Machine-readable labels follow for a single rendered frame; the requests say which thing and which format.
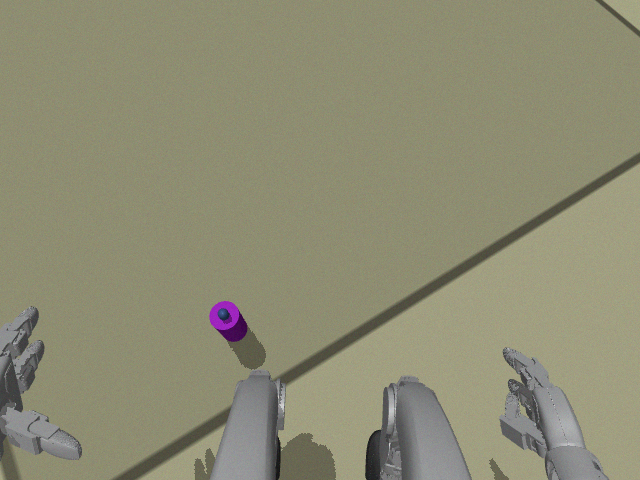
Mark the right robot arm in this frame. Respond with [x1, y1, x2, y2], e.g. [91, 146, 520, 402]
[545, 446, 610, 480]

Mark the right robot foot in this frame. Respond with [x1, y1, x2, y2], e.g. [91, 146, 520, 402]
[365, 430, 381, 480]

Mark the left robot hand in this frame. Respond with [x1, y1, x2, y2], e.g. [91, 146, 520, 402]
[0, 306, 82, 460]

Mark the right robot hand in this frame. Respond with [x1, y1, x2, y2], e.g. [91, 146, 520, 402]
[499, 347, 586, 459]

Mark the bottle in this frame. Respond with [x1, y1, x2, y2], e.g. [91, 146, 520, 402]
[209, 301, 247, 342]

